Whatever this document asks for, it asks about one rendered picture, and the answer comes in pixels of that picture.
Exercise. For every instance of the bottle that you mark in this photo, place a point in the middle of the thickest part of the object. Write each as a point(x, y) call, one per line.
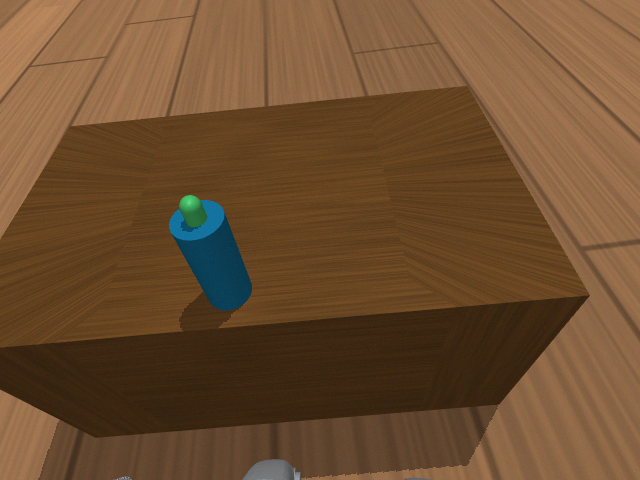
point(203, 234)

